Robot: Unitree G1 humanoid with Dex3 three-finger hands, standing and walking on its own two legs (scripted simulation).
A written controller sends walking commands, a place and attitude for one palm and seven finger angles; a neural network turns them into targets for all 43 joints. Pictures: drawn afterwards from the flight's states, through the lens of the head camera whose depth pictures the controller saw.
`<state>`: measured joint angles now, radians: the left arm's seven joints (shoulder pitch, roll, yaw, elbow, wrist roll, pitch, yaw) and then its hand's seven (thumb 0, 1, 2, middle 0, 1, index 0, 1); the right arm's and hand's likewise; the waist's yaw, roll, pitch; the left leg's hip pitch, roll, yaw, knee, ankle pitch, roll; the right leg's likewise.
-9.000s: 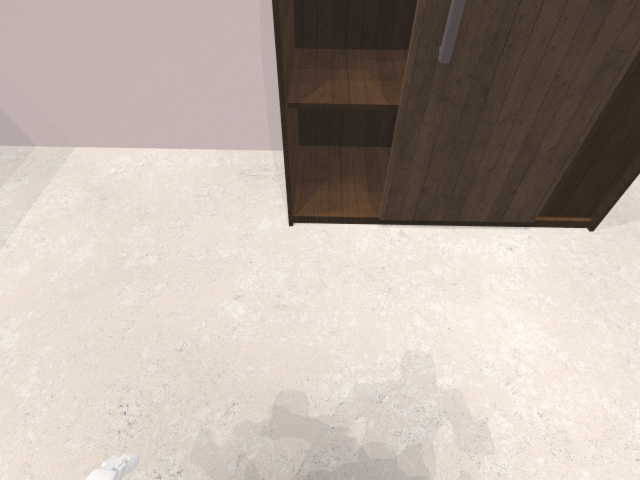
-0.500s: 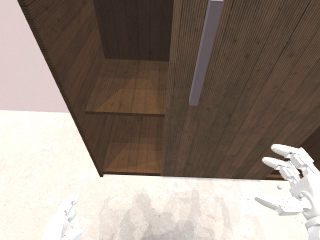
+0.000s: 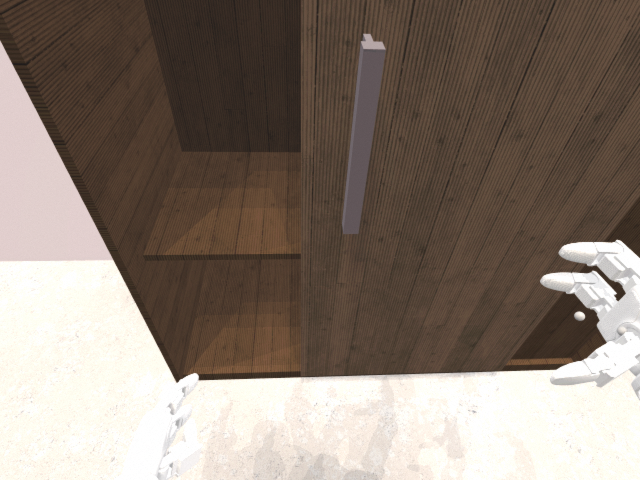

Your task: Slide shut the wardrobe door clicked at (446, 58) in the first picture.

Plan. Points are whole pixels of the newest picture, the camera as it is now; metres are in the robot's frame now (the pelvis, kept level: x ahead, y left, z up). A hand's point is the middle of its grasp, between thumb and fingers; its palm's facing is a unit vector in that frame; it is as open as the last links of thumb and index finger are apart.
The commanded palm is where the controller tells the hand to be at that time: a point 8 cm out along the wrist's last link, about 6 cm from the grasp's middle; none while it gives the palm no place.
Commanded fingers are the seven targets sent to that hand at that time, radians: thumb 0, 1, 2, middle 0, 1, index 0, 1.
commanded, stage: raise the hand with hooked fingers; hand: right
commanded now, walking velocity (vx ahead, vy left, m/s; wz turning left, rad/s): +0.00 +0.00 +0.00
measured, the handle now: (357, 146) +0.57 -0.05 +0.15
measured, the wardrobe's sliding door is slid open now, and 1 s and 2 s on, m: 0.37 0.37 0.37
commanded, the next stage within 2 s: move the hooked fingers beside the handle in 0.58 s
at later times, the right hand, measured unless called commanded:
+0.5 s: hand (560, 294) +0.28 -0.25 +0.15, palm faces +0.05 +1.00 -0.07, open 13.9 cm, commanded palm +0.25 -0.30 +0.15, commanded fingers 0.00 0.50 -0.30 0.30 1.20 0.30 1.20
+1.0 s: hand (508, 266) +0.32 -0.21 +0.15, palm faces +0.00 +1.00 -0.05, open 13.9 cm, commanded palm +0.30 -0.26 +0.14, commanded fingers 0.00 0.50 -0.30 0.30 1.20 0.30 1.20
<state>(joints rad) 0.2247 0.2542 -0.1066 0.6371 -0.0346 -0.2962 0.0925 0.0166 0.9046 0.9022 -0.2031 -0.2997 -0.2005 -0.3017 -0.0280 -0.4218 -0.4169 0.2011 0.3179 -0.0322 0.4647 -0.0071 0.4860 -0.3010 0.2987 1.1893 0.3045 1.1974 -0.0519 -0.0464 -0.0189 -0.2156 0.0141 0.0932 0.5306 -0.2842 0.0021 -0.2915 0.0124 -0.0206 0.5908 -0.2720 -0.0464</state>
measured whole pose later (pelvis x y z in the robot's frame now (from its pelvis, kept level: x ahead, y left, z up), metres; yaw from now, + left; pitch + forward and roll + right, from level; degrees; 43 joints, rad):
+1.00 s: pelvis +0.00 +0.03 +0.00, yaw +1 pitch -1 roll +0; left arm 0.23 0.28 -0.07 0.68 -0.05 -0.30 0.12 0.02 0.91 0.90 -0.20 -0.30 -0.20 -0.30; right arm -0.23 -0.39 -0.37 0.41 0.28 -0.04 0.42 -0.01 0.50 -0.30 0.30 1.20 0.31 1.20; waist -0.02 -0.06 -0.01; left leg -0.22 -0.01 0.09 0.51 -0.28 0.04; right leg -0.26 -0.01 -0.02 0.53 -0.24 -0.01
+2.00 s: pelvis +0.01 +0.01 +0.00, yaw +3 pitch +5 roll +1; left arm 0.35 0.27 -0.04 0.72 -0.03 -0.16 0.04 0.01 0.91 0.90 -0.20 -0.30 -0.20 -0.30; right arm -0.74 -0.34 -0.28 0.94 0.15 -0.17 0.18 -0.01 0.50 -0.30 0.30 1.20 0.30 1.20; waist 0.08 -0.03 -0.05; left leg -0.36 0.00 0.05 0.57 -0.30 0.01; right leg -0.40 0.00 -0.06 0.59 -0.28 -0.04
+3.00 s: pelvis +0.02 +0.02 -0.01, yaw +4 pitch +11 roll +1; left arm 0.40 0.28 -0.01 0.68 -0.01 -0.06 -0.01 0.01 0.91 0.90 -0.20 -0.30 -0.20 -0.30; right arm -0.88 -0.37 -0.33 1.10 0.09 -0.25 0.13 -0.01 0.50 -0.30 0.30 1.20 0.30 1.20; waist 0.12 -0.03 -0.08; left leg -0.50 -0.02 0.05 0.65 -0.34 0.02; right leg -0.54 -0.03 -0.06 0.69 -0.33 -0.02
